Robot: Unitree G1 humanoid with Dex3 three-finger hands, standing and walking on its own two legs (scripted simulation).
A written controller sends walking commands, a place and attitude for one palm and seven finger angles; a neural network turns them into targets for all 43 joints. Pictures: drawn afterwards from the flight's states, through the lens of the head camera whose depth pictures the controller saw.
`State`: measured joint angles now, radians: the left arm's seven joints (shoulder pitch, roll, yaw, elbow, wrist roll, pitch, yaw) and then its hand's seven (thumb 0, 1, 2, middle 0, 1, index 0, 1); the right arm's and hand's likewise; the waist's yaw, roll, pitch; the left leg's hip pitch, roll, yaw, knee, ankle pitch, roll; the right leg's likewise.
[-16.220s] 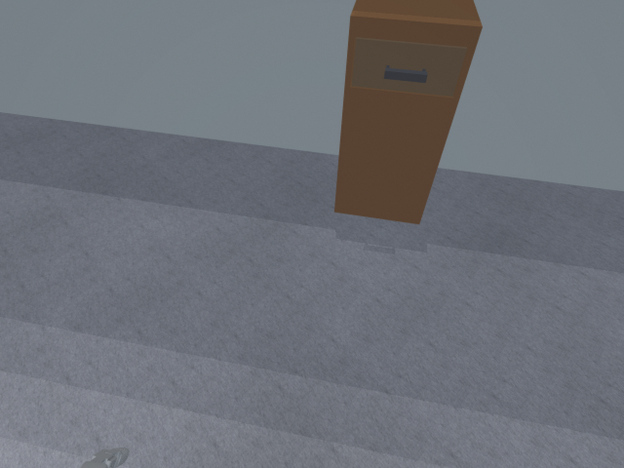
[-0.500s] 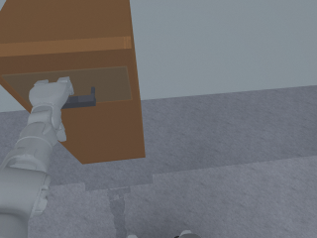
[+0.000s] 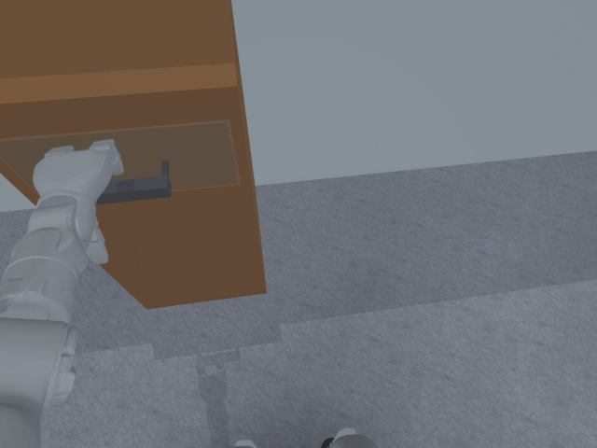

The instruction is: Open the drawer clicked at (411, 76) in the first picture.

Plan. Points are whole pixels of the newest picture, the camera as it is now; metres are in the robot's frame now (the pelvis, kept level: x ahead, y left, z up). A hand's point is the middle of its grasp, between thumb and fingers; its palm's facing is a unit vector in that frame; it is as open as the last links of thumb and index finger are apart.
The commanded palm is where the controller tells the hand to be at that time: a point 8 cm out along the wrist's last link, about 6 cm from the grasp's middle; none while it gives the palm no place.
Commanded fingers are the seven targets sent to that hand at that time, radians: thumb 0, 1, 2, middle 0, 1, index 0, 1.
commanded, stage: move the hooked fingers above the handle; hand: left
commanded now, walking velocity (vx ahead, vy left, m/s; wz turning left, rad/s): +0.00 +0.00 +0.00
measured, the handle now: (128, 180) +0.54 +0.26 -0.03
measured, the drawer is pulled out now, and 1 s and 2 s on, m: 0.00 0.00 0.00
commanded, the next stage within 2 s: lower the fingers behind the handle in 1.74 s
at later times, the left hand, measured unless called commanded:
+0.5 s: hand (110, 192) +0.47 +0.25 +0.03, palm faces -0.14 -0.02 -0.99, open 13.8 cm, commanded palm +0.46 +0.24 +0.08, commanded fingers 0.00 -0.50 0.30 -0.30 -1.20 -0.30 -1.20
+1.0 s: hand (118, 182) +0.48 +0.24 +0.03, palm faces -0.05 -0.05 -1.00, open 13.8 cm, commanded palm +0.46 +0.25 +0.09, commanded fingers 0.00 -0.50 0.30 -0.30 -1.20 -0.30 -1.20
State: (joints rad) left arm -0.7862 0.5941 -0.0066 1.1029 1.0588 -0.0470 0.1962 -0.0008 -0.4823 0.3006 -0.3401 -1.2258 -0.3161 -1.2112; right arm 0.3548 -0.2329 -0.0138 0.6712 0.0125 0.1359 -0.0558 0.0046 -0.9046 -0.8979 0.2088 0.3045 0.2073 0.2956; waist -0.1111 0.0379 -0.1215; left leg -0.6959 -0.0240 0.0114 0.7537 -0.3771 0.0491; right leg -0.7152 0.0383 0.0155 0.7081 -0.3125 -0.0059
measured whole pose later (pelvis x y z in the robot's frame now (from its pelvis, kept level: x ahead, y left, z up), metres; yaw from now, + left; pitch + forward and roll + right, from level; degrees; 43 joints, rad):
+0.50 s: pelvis +0.01 +0.00 +0.00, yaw +1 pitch +18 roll -2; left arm -0.78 0.54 -0.03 1.06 1.06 -0.05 0.22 0.00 -0.48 0.30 -0.32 -1.20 -0.32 -1.20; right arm 0.37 -0.23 -0.03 0.70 0.00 0.12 -0.03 0.00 -0.91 -0.90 0.21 0.30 0.21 0.30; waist -0.10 0.05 -0.14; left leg -0.69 -0.02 0.00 0.76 -0.39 0.04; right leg -0.70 0.04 0.00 0.71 -0.33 -0.01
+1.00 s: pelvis +0.02 +0.00 +0.00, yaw +1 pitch +19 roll -2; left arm -0.75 0.53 0.00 0.99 1.07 -0.12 0.27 0.00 -0.48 0.30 -0.32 -1.20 -0.32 -1.20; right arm 0.37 -0.26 -0.06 0.71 -0.01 0.12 -0.03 0.00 -0.91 -0.90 0.21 0.30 0.21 0.30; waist -0.10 0.04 -0.16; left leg -0.70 -0.02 -0.01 0.77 -0.41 0.04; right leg -0.71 0.05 -0.01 0.71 -0.34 -0.02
